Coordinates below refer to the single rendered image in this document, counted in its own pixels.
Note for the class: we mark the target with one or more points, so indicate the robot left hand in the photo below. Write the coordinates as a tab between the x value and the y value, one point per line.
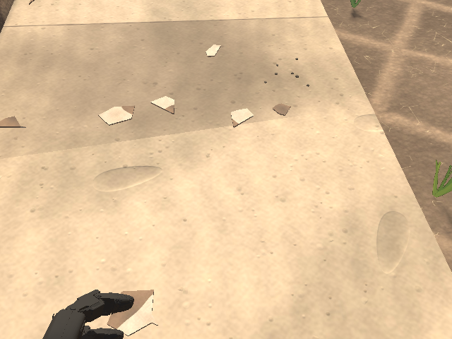
69	323

